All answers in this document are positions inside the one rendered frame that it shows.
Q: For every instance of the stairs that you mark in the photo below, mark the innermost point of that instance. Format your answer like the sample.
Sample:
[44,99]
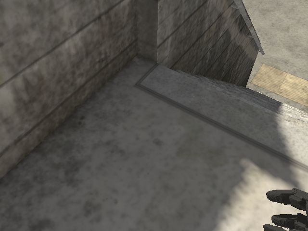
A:
[254,98]

